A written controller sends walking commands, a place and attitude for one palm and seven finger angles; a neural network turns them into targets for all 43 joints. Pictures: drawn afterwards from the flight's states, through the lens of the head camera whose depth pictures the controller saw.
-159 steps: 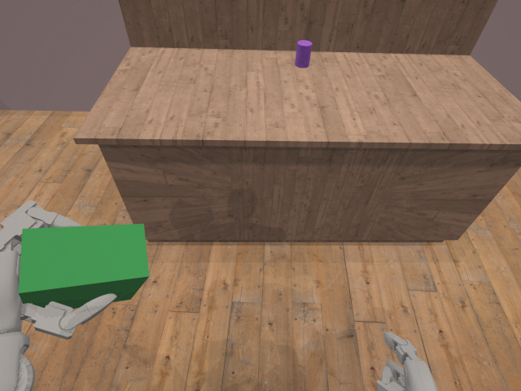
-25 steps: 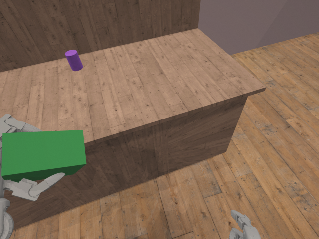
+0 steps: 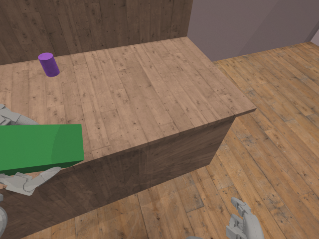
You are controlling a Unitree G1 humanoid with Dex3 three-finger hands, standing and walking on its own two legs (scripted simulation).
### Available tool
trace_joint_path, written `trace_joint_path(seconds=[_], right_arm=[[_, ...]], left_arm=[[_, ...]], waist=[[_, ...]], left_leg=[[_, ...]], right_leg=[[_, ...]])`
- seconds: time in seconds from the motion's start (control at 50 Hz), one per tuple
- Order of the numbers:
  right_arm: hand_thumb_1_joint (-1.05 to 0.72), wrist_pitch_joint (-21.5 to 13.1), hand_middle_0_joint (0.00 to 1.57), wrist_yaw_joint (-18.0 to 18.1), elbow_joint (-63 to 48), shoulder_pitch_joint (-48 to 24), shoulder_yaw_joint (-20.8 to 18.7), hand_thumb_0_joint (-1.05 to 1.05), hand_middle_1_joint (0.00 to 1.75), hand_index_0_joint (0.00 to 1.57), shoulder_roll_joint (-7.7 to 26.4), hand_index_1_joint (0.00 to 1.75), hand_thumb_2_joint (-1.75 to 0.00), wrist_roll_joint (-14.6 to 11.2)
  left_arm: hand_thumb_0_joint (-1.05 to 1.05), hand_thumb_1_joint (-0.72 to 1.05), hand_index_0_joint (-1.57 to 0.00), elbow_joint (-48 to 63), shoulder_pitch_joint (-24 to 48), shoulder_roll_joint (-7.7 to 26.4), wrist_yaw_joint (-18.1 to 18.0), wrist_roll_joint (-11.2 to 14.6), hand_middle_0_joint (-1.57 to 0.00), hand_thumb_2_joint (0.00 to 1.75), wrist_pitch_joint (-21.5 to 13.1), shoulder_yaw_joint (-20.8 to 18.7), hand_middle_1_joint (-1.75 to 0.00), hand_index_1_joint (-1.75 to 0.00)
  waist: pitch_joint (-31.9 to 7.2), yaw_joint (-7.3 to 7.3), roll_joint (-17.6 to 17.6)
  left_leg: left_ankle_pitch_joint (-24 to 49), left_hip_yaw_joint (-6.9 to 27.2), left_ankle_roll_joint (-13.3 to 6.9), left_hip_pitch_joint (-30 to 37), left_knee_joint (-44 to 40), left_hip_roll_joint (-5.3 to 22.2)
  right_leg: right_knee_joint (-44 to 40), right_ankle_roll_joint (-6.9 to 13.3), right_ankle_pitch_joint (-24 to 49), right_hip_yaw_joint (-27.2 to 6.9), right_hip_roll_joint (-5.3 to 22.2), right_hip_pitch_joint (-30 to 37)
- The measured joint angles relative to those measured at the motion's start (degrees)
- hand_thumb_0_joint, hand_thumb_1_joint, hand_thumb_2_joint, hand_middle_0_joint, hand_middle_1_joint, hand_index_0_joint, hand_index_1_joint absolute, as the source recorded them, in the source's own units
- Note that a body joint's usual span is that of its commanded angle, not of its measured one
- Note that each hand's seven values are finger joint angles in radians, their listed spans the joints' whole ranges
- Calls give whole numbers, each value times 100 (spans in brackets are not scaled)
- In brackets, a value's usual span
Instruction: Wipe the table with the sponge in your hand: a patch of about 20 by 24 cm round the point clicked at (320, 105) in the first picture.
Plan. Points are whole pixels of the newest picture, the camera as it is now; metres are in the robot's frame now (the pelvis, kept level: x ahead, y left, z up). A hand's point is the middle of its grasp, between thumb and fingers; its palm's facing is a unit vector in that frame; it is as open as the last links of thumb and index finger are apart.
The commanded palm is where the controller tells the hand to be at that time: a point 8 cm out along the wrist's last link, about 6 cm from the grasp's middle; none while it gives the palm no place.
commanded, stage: take the last steps up to it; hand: left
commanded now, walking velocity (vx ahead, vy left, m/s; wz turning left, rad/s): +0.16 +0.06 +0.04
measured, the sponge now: (52, 149) +0.24 +0.22 +0.16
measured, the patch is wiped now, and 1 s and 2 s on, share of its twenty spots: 0.00 0.00 0.00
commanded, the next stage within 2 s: come to a stop and stand still in 0.20 s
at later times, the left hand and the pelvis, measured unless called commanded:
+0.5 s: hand (70, 133) +0.27 +0.19 +0.17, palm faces +0.36 -0.81 -0.46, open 10.4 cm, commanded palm +0.21 +0.24 +0.18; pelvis +0.05 -0.04 +0.00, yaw +1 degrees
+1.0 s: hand (43, 155) +0.22 +0.22 +0.17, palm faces +0.42 -0.83 -0.38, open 10.4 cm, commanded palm +0.18 +0.26 +0.18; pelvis +0.02 -0.02 +0.00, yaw +0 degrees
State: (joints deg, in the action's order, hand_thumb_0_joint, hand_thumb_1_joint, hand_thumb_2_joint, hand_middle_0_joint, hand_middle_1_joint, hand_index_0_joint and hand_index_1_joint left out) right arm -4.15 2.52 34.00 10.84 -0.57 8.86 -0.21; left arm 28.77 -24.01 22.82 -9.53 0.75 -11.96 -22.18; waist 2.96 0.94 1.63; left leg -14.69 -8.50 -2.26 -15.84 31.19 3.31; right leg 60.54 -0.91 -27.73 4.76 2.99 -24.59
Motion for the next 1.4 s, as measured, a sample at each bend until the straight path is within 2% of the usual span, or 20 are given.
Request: trace_joint_path(seconds=[0.1,0.2,0.22,0.24,0.28,0.34,0.38,0.46,0.54,0.6,0.68,0.74,0.82,0.86,0.98,1.08,1.16,1.26,1.38,1.4], right_arm=[[-91,-137,20,-65,27,109,206,1,30,20,-197,30,-90,22],[-90,-149,20,5,132,183,270,1,30,20,-178,30,-90,35],[-90,-134,20,16,150,178,260,1,30,20,-136,30,-90,31],[-90,-97,20,22,204,130,228,1,30,20,-56,30,-90,28],[-90,-31,20,27,368,7,150,1,30,20,102,30,-90,36],[-91,37,20,-2,467,-104,53,1,30,20,298,30,-90,36],[-91,69,20,5,405,-157,14,1,30,20,406,30,-90,37],[-91,45,20,56,160,-191,-90,1,30,20,552,30,-90,37],[-91,25,20,105,-71,-146,-186,1,30,20,642,30,-90,42],[-91,67,19,141,-164,-81,-211,1,30,19,664,30,-90,37],[-91,137,19,172,-86,-19,-102,1,30,19,336,30,-90,5],[-91,18,19,131,-82,43,71,1,30,19,148,30,-90,52],[-91,-131,20,37,-11,29,268,1,30,20,10,30,-90,57],[-91,-142,20,8,37,18,331,1,30,20,-20,30,-90,63],[-90,-22,20,5,167,62,337,1,30,20,42,30,-90,104],[-91,50,20,89,272,123,246,1,30,20,214,30,-90,74],[-91,32,20,128,264,241,164,1,30,20,308,30,-90,43],[-91,-91,20,129,202,266,96,1,30,20,366,30,-90,44],[-91,-98,20,117,224,280,61,1,30,20,355,30,-90,53],[-91,-176,20,127,157,357,21,1,30,20,319,30,-90,80]], left_arm=[[-1,-51,-72,295,-366,-126,98,29,-71,99,-29,142,-134,-134],[-1,-51,-72,67,-418,-25,118,19,-71,99,-38,111,-134,-134],[-1,-51,-72,-20,-365,-18,108,3,-71,99,-33,88,-134,-134],[-1,-51,-72,-128,-276,-84,99,-23,-71,99,-20,109,-134,-134],[-1,-51,-72,-316,-83,-237,101,-29,-71,99,29,202,-134,-134],[-1,-51,-72,-473,-8,-419,125,-5,-71,99,25,280,-134,-134],[-1,-51,-72,-455,-116,-433,115,-3,-71,99,-17,280,-134,-134],[-1,-51,-72,-172,-365,-266,73,16,-71,99,-104,261,-134,-134],[-1,-51,-72,281,-578,-74,19,48,-71,99,-143,174,-134,-134],[-1,-51,-72,491,-678,8,-17,85,-71,99,-135,104,-134,-134],[-1,-51,-72,201,-491,100,-20,103,-71,99,-61,34,-134,-134],[-1,-51,-72,-58,-274,0,-11,53,-71,99,60,81,-134,-134],[-1,-51,-72,-43,-79,-228,-18,3,-71,99,161,304,-134,-134],[-1,-51,-72,11,-107,-306,10,-11,-71,99,165,416,-134,-134],[-1,-51,-72,-76,-299,-337,64,36,-71,99,163,468,-134,-134],[-1,-51,-72,-416,-126,-301,40,62,-71,99,269,413,-134,-134],[-1,-51,-72,-518,-71,-333,30,9,-71,99,330,426,-134,-134],[-1,-51,-72,-218,-219,-216,19,-6,-71,99,233,407,-134,-134],[-1,-51,-72,-236,-434,-252,37,-47,-71,100,177,455,-135,-134],[-1,-52,-72,-270,-143,-3,197,-220,-71,100,198,357,-134,-134]], waist=[[-4,-73,-157],[7,-179,-292],[9,-195,-327],[38,-193,-446],[88,-181,-514],[112,-150,-392],[133,-58,-306],[216,90,-135],[248,94,-58],[193,90,-138],[81,-80,138],[55,-141,119],[147,-188,-31],[144,-191,-129],[-64,-207,-303],[-53,-143,-324],[-38,-70,-259],[116,-15,-131],[-49,-52,-218],[-2,-177,-157]], left_leg=[[-2,46,82,198,-225,30],[-273,130,247,236,72,31],[-410,158,287,178,293,47],[-551,227,232,75,617,116],[-1044,481,205,-302,1698,-1],[-939,613,286,-799,2950,-179],[-766,639,331,-966,3096,-180],[-532,597,365,-860,2165,-107],[-337,547,350,-453,911,-107],[289,563,314,24,-26,-86],[136,415,209,128,-94,-170],[241,450,186,104,-148,-149],[303,545,203,52,-63,-107],[308,573,215,35,-12,-84],[-65,620,225,-105,44,-125],[448,683,184,-57,-182,-138],[449,718,163,-6,-372,-154],[775,726,171,7,-413,-193],[340,760,167,-69,-332,-168],[277,752,161,-151,-234,-189]], right_leg=[[-1071,-92,622,103,116,-114],[-2538,-106,940,335,-37,530],[-2787,15,1319,359,-80,656],[-2709,189,1446,416,-141,662],[-2510,419,1245,468,-139,668],[-2674,477,1174,413,-82,808],[-2884,465,1278,388,-73,910],[-3138,461,1398,360,-60,1033],[-3105,416,1383,331,-95,1023],[-2883,338,1257,362,-188,989],[-2727,179,987,136,-147,958],[-2711,95,668,53,-243,938],[-3070,146,1460,71,-342,1076],[-3163,274,1678,87,-381,1122],[-3347,331,1764,11,-425,1043],[-3438,267,1802,-16,-469,1055],[-3544,201,1562,-78,-515,1089],[-3657,267,2151,-129,-515,1123],[-3733,251,1783,-183,-588,1120],[-3810,188,2110,-207,-569,1105]])
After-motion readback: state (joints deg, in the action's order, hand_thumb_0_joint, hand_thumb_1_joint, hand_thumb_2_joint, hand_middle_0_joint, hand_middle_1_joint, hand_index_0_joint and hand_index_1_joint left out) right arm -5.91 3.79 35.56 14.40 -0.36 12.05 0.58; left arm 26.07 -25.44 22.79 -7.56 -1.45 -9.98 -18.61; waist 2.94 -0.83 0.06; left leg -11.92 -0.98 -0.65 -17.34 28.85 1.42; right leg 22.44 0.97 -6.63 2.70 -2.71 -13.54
